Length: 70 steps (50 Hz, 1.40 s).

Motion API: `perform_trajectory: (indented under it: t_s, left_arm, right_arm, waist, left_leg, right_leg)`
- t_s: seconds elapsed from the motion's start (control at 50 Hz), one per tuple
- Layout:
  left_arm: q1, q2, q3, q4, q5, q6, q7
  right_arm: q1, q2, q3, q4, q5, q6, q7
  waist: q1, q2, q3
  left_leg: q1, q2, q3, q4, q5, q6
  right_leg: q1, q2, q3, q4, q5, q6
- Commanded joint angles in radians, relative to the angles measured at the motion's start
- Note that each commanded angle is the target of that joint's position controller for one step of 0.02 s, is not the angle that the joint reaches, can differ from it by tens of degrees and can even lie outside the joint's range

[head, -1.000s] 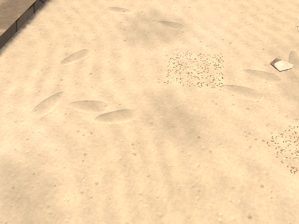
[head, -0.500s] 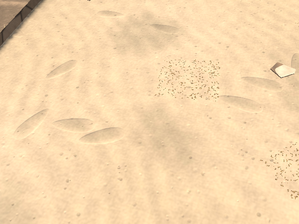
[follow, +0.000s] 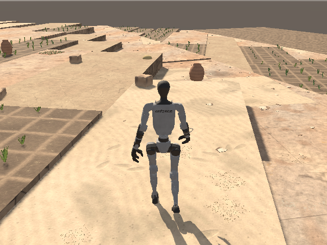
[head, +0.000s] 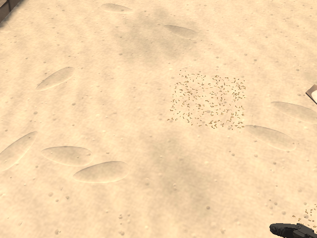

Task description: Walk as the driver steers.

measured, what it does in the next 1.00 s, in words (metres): walks ahead: right foot, then left foot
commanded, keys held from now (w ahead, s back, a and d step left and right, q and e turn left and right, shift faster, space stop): w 0.82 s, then w+e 0.18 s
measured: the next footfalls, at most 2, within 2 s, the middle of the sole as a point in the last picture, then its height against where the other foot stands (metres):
right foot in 0.42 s outside the picture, level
left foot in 0.98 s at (155, 176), level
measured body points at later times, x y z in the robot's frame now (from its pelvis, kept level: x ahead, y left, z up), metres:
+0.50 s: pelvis +0.29 -0.06 +0.00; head +0.32 -0.07 +0.45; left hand +0.47 +0.19 -0.09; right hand +0.30 -0.34 -0.14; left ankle +0.12 +0.08 -0.66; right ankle +0.38 -0.15 -0.73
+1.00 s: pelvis +0.56 -0.03 +0.00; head +0.59 -0.02 +0.45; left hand +0.54 +0.26 -0.14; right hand +0.78 -0.27 -0.08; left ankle +0.68 +0.08 -0.73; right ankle +0.39 -0.15 -0.71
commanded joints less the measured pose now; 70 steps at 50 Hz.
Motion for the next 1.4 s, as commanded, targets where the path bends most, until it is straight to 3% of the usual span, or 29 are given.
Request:
perform_trajectory:
  t_s: [0.02,0.06,0.1,0.24,0.34,0.38,0.4,0.42,0.44,0.46,0.48,0.5,0.52,0.56,0.66,0.76,0.88,0.92,0.96,0.98,1.0,1.02,1.04,1.08,1.1,1.14,1.2,1.3,1.4]
  left_arm:
    - [-0.118,0.146,0.033,-0.13,-0.023,-0.052,-0.003]
    - [-0.076,0.111,0.037,-0.116,-0.001,-0.029,0.003]
    - [-0.058,0.073,0.03,-0.115,0.005,-0.009,0.006]
    - [-0.333,0.049,0.014,-0.199,0.013,-0.022,-0.007]
    - [-0.437,0.084,0.019,-0.249,0.002,-0.029,-0.031]
    - [-0.4,0.107,0.028,-0.246,0.002,-0.033,-0.038]
    - [-0.32,0.129,0.04,-0.225,0.004,-0.035,-0.037]
    - [-0.166,0.176,0.066,-0.178,0.007,-0.034,-0.029]
    - [0.012,0.256,0.088,-0.147,0.016,-0.029,-0.02]
    - [0.037,0.31,0.097,-0.126,0.017,-0.024,-0.028]
    - [0.017,0.199,0.069,-0.143,0.008,-0.026,-0.032]
    - [-0.057,0.165,0.057,-0.156,0.01,-0.029,-0.029]
    - [-0.127,0.153,0.052,-0.169,0.016,-0.03,-0.028]
    - [-0.189,0.113,0.041,-0.173,0.031,-0.036,-0.03]
    - [-0.153,0.14,0.052,-0.134,0.019,-0.048,-0.021]
    - [-0.093,0.156,0.055,-0.093,0.011,-0.035,-0.003]
    - [-0.003,0.168,0.063,-0.03,-0.004,-0.008,0.005]
    - [-0.02,0.185,0.071,-0.029,-0.006,0.001,0.011]
    - [-0.055,0.179,0.067,-0.039,-0.002,0.009,0.013]
    - [-0.061,0.132,0.048,-0.062,0.013,0.008,0.013]
    - [0.064,0.008,0.014,-0.081,0.012,-0.01,0.007]
    - [0.048,0.073,0.027,-0.064,-0.011,-0.025,0.005]
    - [-0.034,0.152,0.051,-0.088,-0.035,-0.03,0.005]
    - [-0.112,0.138,0.058,-0.105,-0.023,-0.021,0.015]
    - [-0.095,0.122,0.064,-0.1,-0.016,-0.007,0.016]
    - [-0.075,0.073,0.061,-0.102,-0.017,0.019,0.013]
    - [-0.123,0.064,0.064,-0.137,-0.01,0.038,0.013]
    - [-0.268,0.04,0.051,-0.188,-0.003,0.025,-0.019]
    - [-0.404,0.041,0.043,-0.266,-0.004,0.027,-0.05]
  right_arm:
    - [0.178,-0.117,-0.037,0.019,-0.002,0.004,-0.012]
    - [0.13,-0.091,-0.029,0.021,-0.017,-0.007,-0.006]
    - [0.133,-0.107,-0.034,0.04,-0.008,-0.019,-0.002]
    - [0.242,-0.181,-0.049,0.102,0.004,-0.011,-0.029]
    - [0.315,-0.204,-0.056,0.152,0.017,0.014,-0.034]
    - [0.308,-0.216,-0.06,0.159,0.016,0.028,-0.039]
    - [0.287,-0.218,-0.059,0.156,0.015,0.035,-0.04]
    - [0.29,-0.191,-0.048,0.154,0.008,0.04,-0.042]
    - [0.313,-0.133,-0.023,0.126,-0.019,0.039,-0.044]
    - [0.44,-0.024,0.006,0.124,-0.004,0.017,-0.033]
    - [0.373,-0.145,-0.018,0.137,0.017,-0.001,-0.028]
    - [0.278,-0.187,-0.031,0.109,0.038,-0.013,-0.024]
    - [0.231,-0.175,-0.028,0.102,0.031,-0.016,-0.03]
    - [0.225,-0.152,-0.034,0.103,0.01,-0.004,-0.034]
    - [0.166,-0.105,-0.026,0.085,-0.005,0.03,-0.04]
    - [0.01,-0.076,-0.015,0.045,-0.002,0.017,-0.027]
    - [-0.135,-0.092,-0.012,-0.016,0.007,-0.003,0.002]
    - [-0.093,-0.12,-0.022,-0.008,0.007,-0.012,0.006]
    - [0.108,-0.179,-0.056,0.051,0.004,-0.018,-0.004]
    - [0.289,-0.24,-0.077,0.089,-0.012,-0.018,-0.015]
    - [0.381,-0.332,-0.1,0.111,-0.022,-0.007,-0.021]
    - [0.382,-0.24,-0.076,0.11,-0.011,-0.003,-0.02]
    - [0.302,-0.182,-0.058,0.099,-0.005,-0.004,-0.023]
    - [0.172,-0.114,-0.039,0.09,-0.009,-0.009,-0.022]
    - [0.136,-0.092,-0.032,0.092,-0.018,-0.016,-0.021]
    - [0.11,-0.096,-0.038,0.102,-0.022,-0.025,-0.02]
    - [0.121,-0.131,-0.05,0.124,-0.026,-0.031,-0.031]
    - [0.16,-0.17,-0.06,0.14,-0.019,-0.016,-0.049]
    - [0.243,-0.207,-0.074,0.167,0.003,0.02,-0.053]
  waist:
    - [-0.101,0.027,-0.102]
    - [-0.035,0.063,-0.059]
    - [-0.012,0.071,-0.042]
    - [-0.093,0.049,0.007]
    - [-0.111,0.059,0.014]
    - [-0.077,0.077,-0.009]
    - [-0.026,0.078,-0.054]
    - [0.04,0.057,-0.156]
    - [0.09,-0.08,-0.32]
    - [0.016,-0.351,-0.415]
    - [0.058,-0.206,-0.364]
    - [0.05,-0.145,-0.228]
    - [0.021,-0.064,-0.158]
    - [-0.032,-0.069,-0.102]
    - [-0.047,-0.043,-0.047]
    - [0.0,-0.048,-0.004]
    - [0.026,-0.047,0.038]
    - [-0.01,-0.064,0.012]
    - [-0.117,-0.064,-0.111]
    - [-0.188,-0.011,-0.259]
    - [-0.145,0.237,-0.408]
    - [-0.169,0.253,-0.441]
    - [-0.16,0.187,-0.269]
    - [-0.105,0.112,-0.107]
    - [-0.071,0.132,-0.078]
    - [-0.042,0.124,-0.05]
    - [-0.034,0.081,-0.018]
    - [-0.08,0.048,0.016]
    - [-0.121,0.039,0.056]
  left_leg:
    - [0.47,0.322,-0.436,-0.292,-0.046,0.196]
    - [0.302,0.261,-0.329,-0.358,0.032,0.173]
    - [0.22,0.252,-0.269,-0.399,0.089,0.188]
    - [0.218,0.19,-0.113,-0.419,0.143,0.135]
    - [0.414,0.281,-0.155,-0.335,0.132,0.111]
    - [0.465,0.3,-0.164,-0.269,0.231,0.09]
    - [0.464,0.276,-0.14,-0.171,0.376,0.071]
    - [0.408,0.22,-0.098,0.02,0.449,0.043]
    - [0.216,0.149,-0.041,0.352,0.183,0.005]
    - [-0.169,-0.029,-0.072,0.648,-0.427,-0.048]
    - [-0.282,0.024,-0.189,0.755,-0.459,-0.036]
    - [-0.335,0.071,-0.169,0.758,-0.364,-0.02]
    - [-0.305,0.121,-0.142,0.718,-0.271,-0.024]
    - [-0.212,0.174,-0.144,0.63,-0.172,-0.036]
    - [-0.245,0.19,-0.128,0.449,-0.037,-0.08]
    - [-0.219,0.155,-0.09,0.154,0.204,-0.09]
    - [-0.222,0.118,-0.098,-0.011,0.154,-0.059]
    - [-0.138,0.099,-0.095,-0.041,0.092,-0.043]
    - [0.171,0.056,-0.054,-0.075,0.078,-0.006]
    - [0.476,0.177,-0.166,-0.019,0.088,0.047]
    - [0.856,0.435,-0.584,-0.072,-0.056,0.19]
    - [0.837,0.465,-0.765,-0.196,-0.215,0.212]
    - [0.701,0.433,-0.618,-0.226,-0.266,0.159]
    - [0.437,0.359,-0.397,-0.295,-0.163,0.108]
    - [0.352,0.327,-0.311,-0.329,-0.102,0.09]
    - [0.268,0.312,-0.211,-0.379,-0.014,0.094]
    - [0.263,0.311,-0.099,-0.408,0.093,0.109]
    - [0.318,0.285,0.055,-0.419,0.165,0.087]
    - [0.498,0.338,0.11,-0.355,0.264,0.069]
  right_leg:
    - [-0.517,-0.117,0.034,0.204,0.088,-0.001]
    - [-0.406,-0.161,0.036,0.12,0.158,0.015]
    - [-0.383,-0.178,0.021,0.062,0.177,0.039]
    - [-0.377,-0.14,-0.041,-0.399,0.56,0.066]
    - [-0.414,-0.119,-0.017,-0.526,0.486,0.025]
    - [-0.351,-0.1,-0.031,-0.548,0.401,-0.002]
    - [-0.236,-0.071,-0.061,-0.575,0.383,-0.023]
    - [-0.015,-0.058,-0.074,-0.573,0.39,-0.055]
    - [0.281,-0.246,0.138,-0.542,0.429,-0.119]
    - [0.56,-0.416,0.61,-0.688,0.178,-0.271]
    - [0.53,-0.396,0.642,-0.754,0.045,-0.24]
    - [0.41,-0.367,0.498,-0.768,0.087,-0.2]
    - [0.282,-0.331,0.394,-0.786,0.209,-0.184]
    - [0.121,-0.276,0.267,-0.838,0.375,-0.174]
    - [0.06,-0.254,0.136,-0.931,0.503,-0.199]
    - [0.072,-0.206,0.025,-0.954,0.486,-0.157]
    - [0.22,-0.273,0.064,-0.875,0.524,-0.148]
    - [0.246,-0.287,0.093,-0.818,0.594,-0.133]
    - [0.189,-0.221,0.059,-0.606,0.795,-0.095]
    - [0.017,-0.16,0.021,-0.346,0.641,-0.06]
    - [-0.386,0.007,-0.047,0.03,0.132,0.019]
    - [-0.501,0.001,0.077,0.188,-0.131,0.02]
    - [-0.575,-0.054,0.085,0.236,-0.069,0.008]
    - [-0.527,-0.134,0.05,0.164,0.085,0.007]
    - [-0.467,-0.162,0.06,0.124,0.133,0.007]
    - [-0.416,-0.178,0.053,0.097,0.176,0.014]
    - [-0.479,-0.184,0.061,0.015,0.287,0.03]
    - [-0.471,-0.163,-0.014,-0.267,0.502,0.03]
    - [-0.517,-0.138,-0.078,-0.404,0.429,-0.006]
